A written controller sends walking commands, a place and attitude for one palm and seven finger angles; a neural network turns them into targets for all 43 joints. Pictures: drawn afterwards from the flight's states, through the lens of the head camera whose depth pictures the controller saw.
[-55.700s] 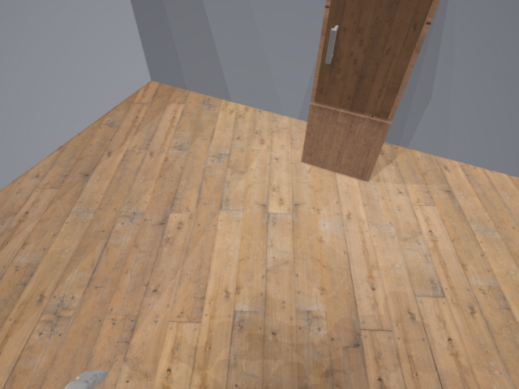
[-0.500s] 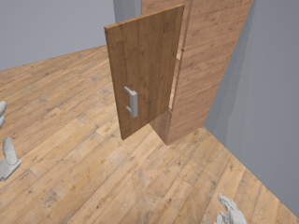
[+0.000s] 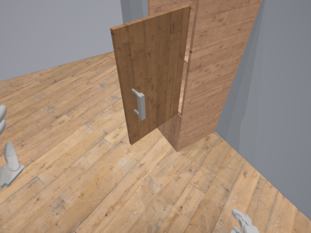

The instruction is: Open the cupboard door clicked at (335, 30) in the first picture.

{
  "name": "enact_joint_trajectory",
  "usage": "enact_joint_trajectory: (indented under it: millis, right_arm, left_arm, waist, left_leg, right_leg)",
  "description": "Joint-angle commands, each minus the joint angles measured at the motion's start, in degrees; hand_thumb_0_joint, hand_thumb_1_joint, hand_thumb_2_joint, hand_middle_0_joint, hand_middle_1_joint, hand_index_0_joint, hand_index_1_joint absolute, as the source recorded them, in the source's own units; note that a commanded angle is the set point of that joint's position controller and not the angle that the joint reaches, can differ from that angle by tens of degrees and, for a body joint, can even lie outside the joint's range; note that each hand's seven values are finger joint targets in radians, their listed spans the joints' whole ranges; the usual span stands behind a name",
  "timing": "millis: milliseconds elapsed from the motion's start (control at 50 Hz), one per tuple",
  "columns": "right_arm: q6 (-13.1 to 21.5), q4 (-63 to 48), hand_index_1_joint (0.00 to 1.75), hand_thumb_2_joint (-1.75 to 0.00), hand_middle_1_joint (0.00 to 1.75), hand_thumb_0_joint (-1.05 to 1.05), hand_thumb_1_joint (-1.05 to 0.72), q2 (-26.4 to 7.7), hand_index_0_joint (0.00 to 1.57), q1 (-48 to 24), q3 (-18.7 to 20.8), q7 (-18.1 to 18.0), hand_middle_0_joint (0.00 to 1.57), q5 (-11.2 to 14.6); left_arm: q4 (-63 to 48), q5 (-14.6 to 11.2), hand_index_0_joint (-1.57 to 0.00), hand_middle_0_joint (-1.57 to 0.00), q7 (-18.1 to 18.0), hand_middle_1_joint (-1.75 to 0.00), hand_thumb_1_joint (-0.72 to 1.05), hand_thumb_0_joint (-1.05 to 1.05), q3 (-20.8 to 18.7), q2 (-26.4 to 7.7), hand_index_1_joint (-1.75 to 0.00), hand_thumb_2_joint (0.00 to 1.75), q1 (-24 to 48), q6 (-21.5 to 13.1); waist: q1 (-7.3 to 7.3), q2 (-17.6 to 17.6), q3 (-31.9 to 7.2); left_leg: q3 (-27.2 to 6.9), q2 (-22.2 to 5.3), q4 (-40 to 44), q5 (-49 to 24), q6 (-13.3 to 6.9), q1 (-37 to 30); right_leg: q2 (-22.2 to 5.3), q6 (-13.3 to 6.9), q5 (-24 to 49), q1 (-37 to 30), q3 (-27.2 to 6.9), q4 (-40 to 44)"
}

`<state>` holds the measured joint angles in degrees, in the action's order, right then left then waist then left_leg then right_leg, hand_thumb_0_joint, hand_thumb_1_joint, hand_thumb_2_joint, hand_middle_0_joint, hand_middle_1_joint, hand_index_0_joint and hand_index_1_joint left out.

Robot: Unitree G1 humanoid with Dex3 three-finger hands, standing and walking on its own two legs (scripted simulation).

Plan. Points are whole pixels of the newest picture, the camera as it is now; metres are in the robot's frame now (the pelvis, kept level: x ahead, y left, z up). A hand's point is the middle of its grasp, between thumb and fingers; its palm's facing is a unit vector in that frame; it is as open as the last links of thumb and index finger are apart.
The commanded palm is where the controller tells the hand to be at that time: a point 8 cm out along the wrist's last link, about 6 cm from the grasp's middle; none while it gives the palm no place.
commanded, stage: let the arm hang, fingers relaxed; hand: left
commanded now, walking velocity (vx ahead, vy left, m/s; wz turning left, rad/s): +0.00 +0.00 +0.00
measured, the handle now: (138, 104) +0.61 +0.11 -0.05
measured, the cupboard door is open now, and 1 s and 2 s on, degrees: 100 100 100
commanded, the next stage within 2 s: look to check the result in 1.10 s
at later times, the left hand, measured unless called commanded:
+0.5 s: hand out of the picture -0.01 +0.19 -0.16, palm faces +0.09 -0.96 -0.26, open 7.1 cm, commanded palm none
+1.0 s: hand out of the picture +0.00 +0.21 -0.15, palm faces +0.05 -0.96 -0.29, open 7.4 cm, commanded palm none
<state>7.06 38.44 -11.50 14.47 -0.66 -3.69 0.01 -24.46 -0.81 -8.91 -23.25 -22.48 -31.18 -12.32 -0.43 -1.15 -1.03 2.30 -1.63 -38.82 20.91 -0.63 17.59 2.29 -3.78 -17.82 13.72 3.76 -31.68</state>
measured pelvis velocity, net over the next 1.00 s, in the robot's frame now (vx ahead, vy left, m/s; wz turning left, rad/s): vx -0.04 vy -0.01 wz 0.05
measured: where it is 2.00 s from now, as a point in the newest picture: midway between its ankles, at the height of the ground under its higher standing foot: outside the picture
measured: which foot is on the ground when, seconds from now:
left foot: down 0.00-1.00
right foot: down 0.00-1.00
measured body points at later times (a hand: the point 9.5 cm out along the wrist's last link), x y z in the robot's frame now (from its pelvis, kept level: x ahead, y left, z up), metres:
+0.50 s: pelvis -0.03 -0.02 +0.01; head +0.00 -0.01 +0.45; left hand -0.01 +0.24 -0.14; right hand +0.02 -0.28 -0.14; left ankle -0.04 +0.10 -0.73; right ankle -0.01 -0.09 -0.73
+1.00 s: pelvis -0.04 -0.01 +0.01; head -0.04 -0.02 +0.46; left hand +0.00 +0.26 -0.13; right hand -0.03 -0.27 -0.14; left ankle -0.04 +0.10 -0.73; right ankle -0.01 -0.09 -0.73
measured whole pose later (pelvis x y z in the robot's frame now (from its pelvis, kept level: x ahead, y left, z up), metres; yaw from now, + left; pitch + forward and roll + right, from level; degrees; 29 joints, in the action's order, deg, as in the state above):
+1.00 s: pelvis -0.04 -0.01 +0.01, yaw +3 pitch -2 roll +0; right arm -0.5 65.5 -14.2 14.3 0.3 -1.0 -1.5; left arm 64.9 0.8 -0.5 -1.5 -14.1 -9.5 -0.6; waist -1.1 -1.3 2.2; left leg 0.2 1.1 -21.0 10.6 -0.9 8.7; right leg 3.6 -3.6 -7.8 10.4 0.3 -19.9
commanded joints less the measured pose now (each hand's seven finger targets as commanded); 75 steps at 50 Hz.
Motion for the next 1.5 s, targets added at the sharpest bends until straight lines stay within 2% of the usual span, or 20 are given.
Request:
enact_joint_trajectory:
  millis: [0,40,60,80,100,140,160,180,200,220,240,280,340,400,440,480,580,720,1140,1480]
  right_arm:
    - [-0.21,3.63,0.3,-0.9,0.3,0.0,-0.9,-9.38,0.2,0.27,5.0,4.84,0.2,-0.68]
    - [-2.62,2.62,0.3,-0.9,0.3,0.0,-0.9,-11.04,0.2,-0.79,4.16,4.3,0.2,-1.32]
    - [-3.62,1.55,0.3,-0.9,0.3,0.0,-0.9,-10.72,0.2,-1.5,3.65,3.95,0.2,-2.1]
    - [-3.46,0.71,0.3,-0.9,0.3,0.0,-0.9,-11.13,0.2,-1.42,3.49,3.48,0.2,-2.93]
    - [-3.26,0.87,0.3,-0.9,0.3,0.0,-0.9,-11.76,0.2,-2.08,3.51,3.03,0.2,-3.48]
    - [-3.94,2.36,0.3,-0.9,0.3,0.0,-0.9,-11.82,0.2,-3.66,3.41,2.72,0.2,-3.38]
    - [-4.5,3.0,0.3,-0.9,0.3,0.0,-0.9,-11.91,0.2,-5.79,3.34,2.64,0.2,-2.71]
    - [-4.84,3.57,0.3,-0.9,0.3,0.0,-0.9,-11.27,0.2,-7.14,3.03,2.63,0.2,-1.99]
    - [-5.21,4.12,0.3,-0.9,0.3,0.0,-0.9,-8.12,0.2,-6.36,2.96,2.78,0.2,-1.04]
    - [-5.84,4.94,0.3,-0.9,0.3,0.0,-0.9,-6.34,0.2,-5.02,2.8,2.9,0.2,-0.79]
    - [-6.48,6.55,0.3,-0.9,0.3,0.0,-0.9,-6.73,0.2,-3.94,2.97,2.91,0.2,-0.66]
    - [-7.35,9.04,0.3,-0.9,0.3,0.0,-0.9,-7.48,0.2,-4.44,3.59,2.35,0.2,-0.97]
    - [-7.48,12.52,0.3,-0.9,0.3,0.0,-0.9,-5.32,0.2,-1.15,3.73,1.9,0.2,-0.86]
    - [-6.57,15.56,0.3,-0.9,0.3,0.0,-0.9,-7.01,0.2,-0.02,3.35,1.78,0.2,-1.23]
    - [-6.92,16.52,0.3,-0.9,0.3,0.0,-0.9,-8.4,0.2,-1.99,3.19,1.39,0.2,-1.35]
    - [-6.95,18.17,0.3,-0.9,0.3,0.0,-0.9,-8.36,0.2,-2.52,2.98,1.67,0.2,-1.2]
    - [-6.87,20.78,0.3,-0.9,0.3,0.0,-0.9,-10.41,0.2,-1.59,2.92,2.05,0.2,-1.35]
    - [-7.03,23.08,0.3,-0.9,0.3,0.0,-0.9,-10.88,0.2,-0.21,2.89,2.35,0.2,-1.58]
    - [-5.71,24.81,0.3,-0.9,0.3,0.0,-0.9,-11.22,0.2,-1.3,2.4,1.87,0.2,-1.22]
    - [-5.79,23.94,0.3,-0.9,0.3,0.0,-0.9,-13.82,0.2,-5.34,2.85,2.03,0.2,-1.06]
  left_arm:
    - [32.45,3.49,-0.2,-0.2,8.01,-0.3,0.9,0.0,14.89,2.56,-0.3,0.9,8.02,10.99]
    - [33.93,2.47,-0.2,-0.2,8.41,-0.3,0.9,0.0,16.81,6.49,-0.3,0.9,7.54,12.81]
    - [35.04,2.46,-0.2,-0.2,8.07,-0.3,0.9,0.0,17.69,5.89,-0.3,0.9,10.72,12.99]
    - [36.93,2.44,-0.2,-0.2,8.06,-0.3,0.9,0.0,17.94,5.16,-0.3,0.9,12.99,12.61]
    - [39.82,2.35,-0.2,-0.2,8.09,-0.3,0.9,0.0,18.22,5.17,-0.3,0.9,14.14,12.41]
    - [47.44,2.17,-0.2,-0.2,7.68,-0.3,0.9,0.0,18.34,3.69,-0.3,0.9,15.33,11.9]
    - [51.48,2.09,-0.2,-0.2,7.66,-0.3,0.9,0.0,18.36,3.14,-0.3,0.9,13.24,11.79]
    - [55.53,2.34,-0.2,-0.2,7.66,-0.3,0.9,0.0,18.3,1.37,-0.3,0.9,10.59,11.27]
    - [58.99,2.63,-0.2,-0.2,7.51,-0.3,0.9,0.0,18.09,-1.59,-0.3,0.9,9.14,10.66]
    - [61.53,2.42,-0.2,-0.2,7.58,-0.3,0.9,0.0,18.43,-3.19,-0.3,0.9,10.84,10.5]
    - [63.62,2.27,-0.2,-0.2,7.84,-0.3,0.9,0.0,19.14,-3.54,-0.3,0.9,13.12,10.37]
    - [66.99,2.24,-0.2,-0.2,7.31,-0.3,0.9,0.0,18.79,-1.9,-0.3,0.9,16.28,10.33]
    - [70.75,2.15,-0.2,-0.2,6.88,-0.3,0.9,0.0,18.33,1.04,-0.3,0.9,17.25,10.3]
    - [74.7,1.26,-0.2,-0.2,7.06,-0.3,0.9,0.0,19.49,3.14,-0.3,0.9,17.7,10.75]
    - [76.89,1.55,-0.2,-0.2,6.95,-0.3,0.9,0.0,20.01,3.23,-0.3,0.9,18.13,11.09]
    - [79.67,1.44,-0.2,-0.2,7.33,-0.3,0.9,0.0,20.01,1.3,-0.3,0.9,20.18,11.41]
    - [83.78,1.38,-0.2,-0.2,7.74,-0.3,0.9,0.0,20.37,-0.4,-0.3,0.9,21.19,11.29]
    - [85.64,1.46,-0.2,-0.2,7.69,-0.3,0.9,0.0,20.21,-1.58,-0.3,0.9,22.4,11.26]
    - [87.44,1.14,-0.2,-0.2,7.48,-0.3,0.9,0.0,20.56,-1.42,-0.3,0.9,22.76,10.47]
    - [87.13,1.3,-0.2,-0.2,7.49,-0.3,0.9,0.0,20.59,-3.27,-0.3,0.9,24.33,9.98]
  waist:
    - [-3.03,1.07,-1.44]
    - [-1.46,-10.1,0.04]
    - [-1.95,-5.72,0.07]
    - [-1.73,0.41,-0.26]
    - [-1.39,2.13,-2.07]
    - [0.18,2.34,-4.87]
    - [1.92,1.18,-6.38]
    - [3.36,3.45,-8.09]
    - [2.67,9.48,-9.03]
    - [1.25,9.96,-6.79]
    - [0.47,5.85,-4.51]
    - [0.18,9.45,-2.38]
    - [-0.92,-0.05,-2.95]
    - [-0.35,-5.05,-4.63]
    - [0.57,-0.06,-1.95]
    - [0.27,-5.52,1.06]
    - [0.35,1.08,3.93]
    - [-0.12,3.01,5.53]
    - [0.12,-0.72,1.23]
    - [-0.17,1.6,0.59]
  left_leg:
    - [-5.23,-2.73,2.62,-16.15,-1.11,-3.17]
    - [-19.14,-13.93,14.23,-28.9,-8.6,-1.2]
    - [-23.18,-16.11,17.33,-28.81,-11.6,0.06]
    - [-25.37,-16.65,17.13,-34.82,-13.21,-1.54]
    - [-24.47,-16.73,15.52,-43.18,-13.41,-4.88]
    - [-18.51,-14.69,11.4,-55.6,-12.11,-9.27]
    - [-13.41,-12.08,9.6,-50.56,-9.36,-7.63]
    - [-9.33,-6.92,5.81,-39.87,-5.53,-4.59]
    - [-3.74,0.12,0.95,-19.33,-1.21,1.17]
    - [-1.98,3.29,-0.5,1.73,0.54,3.45]
    - [-2.36,3.05,-2.61,8.45,0.62,1.35]
    - [-3.91,2.3,-5.25,5.29,0.12,2.09]
    - [-4.16,1.23,4.16,0.24,-0.31,-2.22]
    - [-9.91,-4.72,14.43,-22.31,-2.82,-11.55]
    - [-9.08,-5.33,14.9,-15.5,-3.0,-7.12]
    - [-8.75,-3.97,17.87,-11.14,-2.12,-6.03]
    - [-8.9,-3.53,21.56,-4.03,-2.09,-4.86]
    - [-7.84,-2.35,21.71,-2.31,-2.04,-5.36]
    - [-8.46,-4.24,22.73,-14.05,-1.63,-8.5]
    - [-8.24,-4.29,22.68,-16.73,-1.54,-11.75]
  right_leg:
    - [-11.96,-1.13,19.37,8.88,-6.29,-2.92]
    - [-2.99,3.86,-6.3,14.78,-0.88,-18.77]
    - [-2.49,3.95,-14.77,15.01,-4.19,-24.58]
    - [-2.92,3.88,-13.89,15.67,-6.94,-26.57]
    - [-3.54,4.2,-13.72,16.4,-7.63,-26.39]
    - [-3.89,4.13,-9.04,11.31,-7.21,-17.42]
    - [-4.1,3.98,-3.08,3.72,-6.66,-8.47]
    - [-4.36,3.6,13.78,-4.51,-8.79,0.62]
    - [-11.63,1.45,29.79,-9.4,-19.66,5.51]
    - [-18.31,-2.39,35.96,-8.57,-25.62,8.7]
    - [-19.53,-5.24,30.55,-5.01,-24.76,10.44]
    - [-15.56,-4.48,31.7,-5.26,-23.31,11.15]
    - [-14.74,-5.9,33.9,-7.63,-19.52,9.15]
    - [-7.12,-0.4,23.16,-4.06,-11.54,6.85]
    - [-6.12,1.54,16.0,-6.11,-11.32,12.15]
    - [-6.86,0.44,11.7,-5.36,-11.76,12.99]
    - [-6.83,0.09,0.26,-4.58,-12.45,17.41]
    - [-7.75,0.39,-6.71,-1.31,-13.7,20.03]
    - [-7.95,-0.03,11.49,-6.4,-11.38,15.25]
    - [-8.32,0.5,15.96,-6.25,-11.29,16.01]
